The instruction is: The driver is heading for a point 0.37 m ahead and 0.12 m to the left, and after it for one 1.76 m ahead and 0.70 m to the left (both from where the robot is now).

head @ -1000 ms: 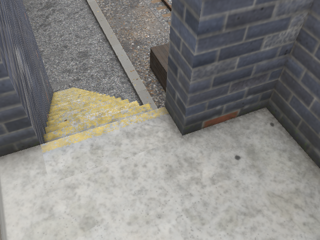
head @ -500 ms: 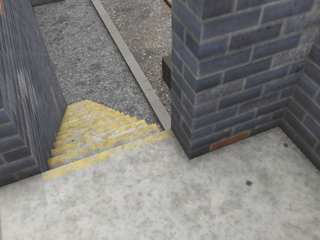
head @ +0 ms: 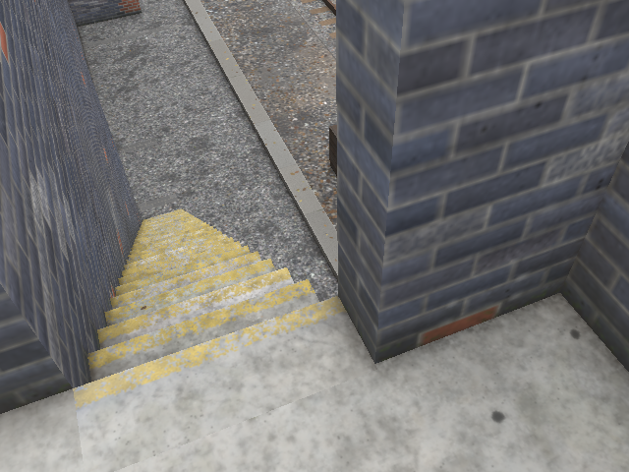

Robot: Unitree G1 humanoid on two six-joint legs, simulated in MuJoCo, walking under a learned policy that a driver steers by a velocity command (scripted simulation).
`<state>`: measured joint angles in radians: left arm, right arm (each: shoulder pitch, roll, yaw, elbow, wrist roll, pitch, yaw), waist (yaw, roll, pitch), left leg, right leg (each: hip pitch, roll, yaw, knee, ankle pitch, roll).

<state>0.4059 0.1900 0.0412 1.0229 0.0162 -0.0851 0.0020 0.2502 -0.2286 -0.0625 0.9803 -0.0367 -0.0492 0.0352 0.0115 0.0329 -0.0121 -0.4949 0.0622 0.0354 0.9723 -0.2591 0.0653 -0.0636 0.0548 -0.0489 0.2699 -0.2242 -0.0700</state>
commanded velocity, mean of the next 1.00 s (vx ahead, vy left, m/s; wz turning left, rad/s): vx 0.21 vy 0.02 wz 0.10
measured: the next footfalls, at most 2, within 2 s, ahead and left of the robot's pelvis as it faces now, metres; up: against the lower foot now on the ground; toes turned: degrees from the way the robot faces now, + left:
left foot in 0.26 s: +0.30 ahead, +0.12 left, +0.00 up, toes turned +6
right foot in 0.68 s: +0.40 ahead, -0.05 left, +0.00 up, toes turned -2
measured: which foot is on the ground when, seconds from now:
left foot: up 0.00-0.24, down 0.26-1.00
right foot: down 0.00-0.28, up 0.30-0.66, down 0.68-0.94, up 0.96-1.00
